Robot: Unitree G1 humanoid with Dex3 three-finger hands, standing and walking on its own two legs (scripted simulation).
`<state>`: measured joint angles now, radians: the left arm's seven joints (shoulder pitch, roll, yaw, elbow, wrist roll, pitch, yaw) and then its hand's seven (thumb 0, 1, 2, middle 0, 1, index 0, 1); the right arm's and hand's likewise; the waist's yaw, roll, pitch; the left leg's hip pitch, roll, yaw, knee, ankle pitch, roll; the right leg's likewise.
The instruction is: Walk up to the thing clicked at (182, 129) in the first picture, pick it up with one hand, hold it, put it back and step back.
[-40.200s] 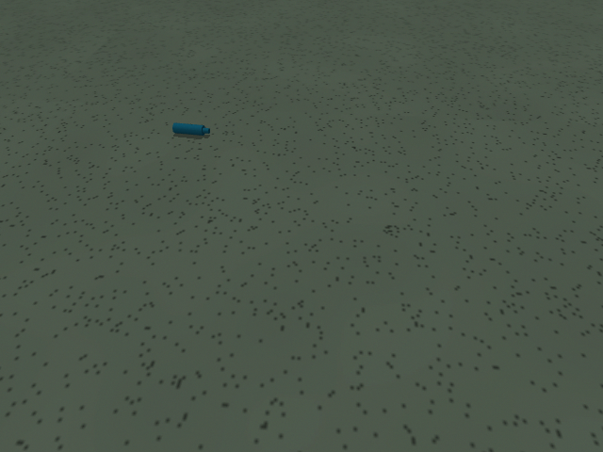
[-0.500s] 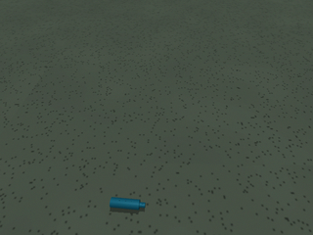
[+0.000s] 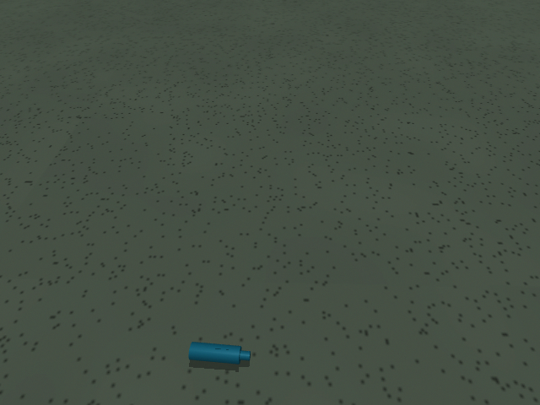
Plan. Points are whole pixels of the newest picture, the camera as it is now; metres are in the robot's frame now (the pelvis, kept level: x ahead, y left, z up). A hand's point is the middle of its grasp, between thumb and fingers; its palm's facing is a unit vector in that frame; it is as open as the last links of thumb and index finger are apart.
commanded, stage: stand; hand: left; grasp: from above
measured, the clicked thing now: (220, 353) +0.45 +0.20 -0.75
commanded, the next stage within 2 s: rise first in 0.52 s
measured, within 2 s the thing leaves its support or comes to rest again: neither
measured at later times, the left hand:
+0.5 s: hand out of the picture +0.07 +0.26 -0.16, palm faces -0.03 -0.94 -0.35, open 7.4 cm
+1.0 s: hand out of the picture +0.14 +0.26 -0.18, palm faces -0.08 -0.92 -0.38, open 11.5 cm
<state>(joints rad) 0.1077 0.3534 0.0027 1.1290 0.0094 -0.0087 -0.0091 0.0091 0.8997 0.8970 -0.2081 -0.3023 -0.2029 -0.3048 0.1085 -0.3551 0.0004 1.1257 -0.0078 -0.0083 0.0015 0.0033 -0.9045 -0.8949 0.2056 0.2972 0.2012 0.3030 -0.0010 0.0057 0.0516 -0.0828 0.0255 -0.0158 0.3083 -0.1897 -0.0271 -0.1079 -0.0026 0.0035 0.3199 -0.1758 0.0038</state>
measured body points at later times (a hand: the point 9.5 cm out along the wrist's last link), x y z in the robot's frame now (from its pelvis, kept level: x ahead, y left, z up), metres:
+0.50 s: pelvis +0.00 +0.00 +0.00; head +0.01 +0.00 +0.45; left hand +0.07 +0.30 -0.13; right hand +0.07 -0.30 -0.14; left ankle -0.01 +0.14 -0.75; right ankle +0.00 -0.12 -0.75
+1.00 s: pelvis -0.01 +0.01 -0.03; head +0.05 +0.01 +0.42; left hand +0.14 +0.31 -0.15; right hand +0.11 -0.25 -0.14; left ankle -0.01 +0.14 -0.75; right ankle +0.00 -0.12 -0.75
